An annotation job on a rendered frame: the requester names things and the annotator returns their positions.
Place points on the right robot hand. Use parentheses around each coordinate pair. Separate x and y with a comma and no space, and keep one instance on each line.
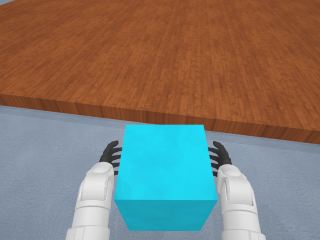
(222,158)

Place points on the left robot forearm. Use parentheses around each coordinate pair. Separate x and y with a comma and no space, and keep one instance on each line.
(93,205)

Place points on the left robot hand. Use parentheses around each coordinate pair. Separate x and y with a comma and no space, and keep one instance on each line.
(109,157)

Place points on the right robot forearm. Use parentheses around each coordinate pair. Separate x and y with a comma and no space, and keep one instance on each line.
(238,205)

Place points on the carton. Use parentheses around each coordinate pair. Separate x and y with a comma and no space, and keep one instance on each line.
(165,180)

